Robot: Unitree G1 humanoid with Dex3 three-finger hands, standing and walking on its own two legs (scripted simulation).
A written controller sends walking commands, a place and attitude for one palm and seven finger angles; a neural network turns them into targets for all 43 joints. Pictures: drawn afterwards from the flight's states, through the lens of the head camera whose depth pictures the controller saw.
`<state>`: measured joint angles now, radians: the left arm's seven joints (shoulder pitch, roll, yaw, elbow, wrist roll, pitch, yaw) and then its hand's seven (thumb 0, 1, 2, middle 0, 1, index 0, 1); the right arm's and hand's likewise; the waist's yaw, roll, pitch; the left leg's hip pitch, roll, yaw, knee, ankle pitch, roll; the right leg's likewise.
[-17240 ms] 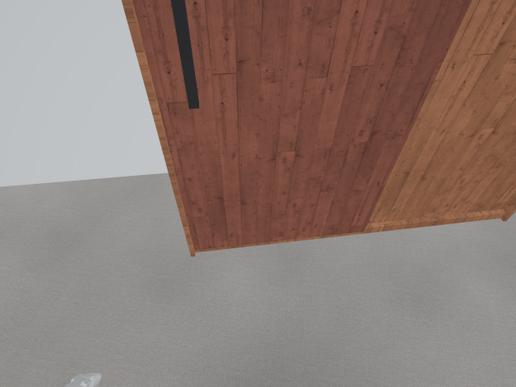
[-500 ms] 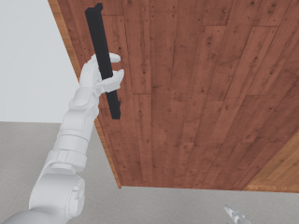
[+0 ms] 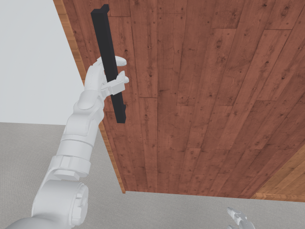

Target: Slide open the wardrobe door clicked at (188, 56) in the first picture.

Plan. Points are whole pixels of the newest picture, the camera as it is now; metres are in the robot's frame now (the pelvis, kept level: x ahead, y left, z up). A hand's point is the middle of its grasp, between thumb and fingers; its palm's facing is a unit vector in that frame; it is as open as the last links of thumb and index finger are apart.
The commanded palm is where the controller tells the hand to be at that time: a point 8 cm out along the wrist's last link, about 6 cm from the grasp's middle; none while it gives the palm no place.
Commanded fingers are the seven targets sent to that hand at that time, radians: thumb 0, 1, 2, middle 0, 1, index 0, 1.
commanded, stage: grip the handle and tug to test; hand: left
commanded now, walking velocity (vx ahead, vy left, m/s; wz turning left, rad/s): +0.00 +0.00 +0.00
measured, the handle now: (114, 73) +0.46 +0.13 +0.19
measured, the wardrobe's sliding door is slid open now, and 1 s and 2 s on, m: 0.00 0.00 0.00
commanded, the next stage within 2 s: move the hooked fingers beside the handle in 0.28 s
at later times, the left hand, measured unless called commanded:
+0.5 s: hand (120, 83) +0.41 +0.11 +0.20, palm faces +0.00 -1.00 +0.00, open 5.6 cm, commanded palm +0.36 +0.16 +0.20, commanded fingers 0.00 0.56 0.76 -0.41 -1.35 -0.41 -1.35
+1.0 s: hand (116, 89) +0.39 +0.12 +0.19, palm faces -0.03 -1.00 -0.02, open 12.8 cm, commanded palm +0.36 +0.19 +0.20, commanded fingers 0.00 -0.50 0.30 -0.30 -1.20 -0.30 -1.20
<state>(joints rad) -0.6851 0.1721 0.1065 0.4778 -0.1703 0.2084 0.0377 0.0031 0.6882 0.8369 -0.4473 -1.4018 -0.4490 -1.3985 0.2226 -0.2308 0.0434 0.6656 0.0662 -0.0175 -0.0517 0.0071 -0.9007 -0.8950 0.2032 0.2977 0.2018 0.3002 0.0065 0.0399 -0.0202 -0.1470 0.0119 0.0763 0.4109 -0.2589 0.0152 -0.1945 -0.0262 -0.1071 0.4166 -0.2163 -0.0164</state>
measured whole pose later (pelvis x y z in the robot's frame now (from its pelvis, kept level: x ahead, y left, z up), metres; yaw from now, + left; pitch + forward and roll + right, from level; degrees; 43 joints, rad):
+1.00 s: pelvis +0.05 -0.01 +0.00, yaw -3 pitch +1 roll +0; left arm -0.25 0.22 0.16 -0.12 -0.23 0.42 -0.04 0.00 -0.27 0.40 -0.31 -1.22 -0.28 -1.17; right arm 0.13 -0.22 0.06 0.57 0.06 0.06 -0.03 0.01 -0.90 -0.90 0.20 0.30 0.20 0.30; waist 0.00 0.06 -0.08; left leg -0.08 0.02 0.05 0.41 -0.31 0.00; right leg -0.14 0.00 -0.06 0.41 -0.28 -0.02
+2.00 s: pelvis -0.01 +0.01 +0.00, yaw -4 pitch +0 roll +0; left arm -0.57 0.36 0.30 0.47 -0.21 0.16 -0.13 -0.02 -0.50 0.30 -0.30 -1.20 -0.30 -1.20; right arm 0.30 -0.26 0.05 0.66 0.08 -0.07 -0.08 0.01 -0.90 -0.89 0.20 0.30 0.20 0.30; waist -0.03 0.04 -0.02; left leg -0.15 0.01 0.05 0.41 -0.25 0.01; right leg -0.22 -0.01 -0.04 0.40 -0.17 -0.01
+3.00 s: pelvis +0.01 +0.01 +0.00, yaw -3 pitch +0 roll +0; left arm -0.49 0.33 0.27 0.30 -0.22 0.26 -0.14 -0.02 -0.50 0.30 -0.30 -1.20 -0.30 -1.20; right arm 0.24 -0.26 0.04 0.63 0.08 -0.01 -0.08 0.01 -0.90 -0.90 0.20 0.30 0.20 0.30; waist 0.00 0.05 -0.04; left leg -0.13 0.01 0.03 0.41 -0.28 0.01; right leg -0.19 -0.01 -0.06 0.40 -0.22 -0.01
